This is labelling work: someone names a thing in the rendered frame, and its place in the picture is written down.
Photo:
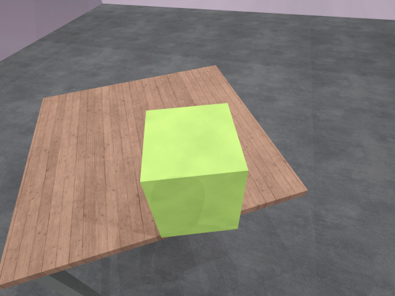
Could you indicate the table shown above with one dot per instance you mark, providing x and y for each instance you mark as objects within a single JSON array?
[{"x": 81, "y": 199}]

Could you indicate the carton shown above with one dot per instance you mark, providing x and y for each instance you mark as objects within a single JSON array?
[{"x": 193, "y": 170}]

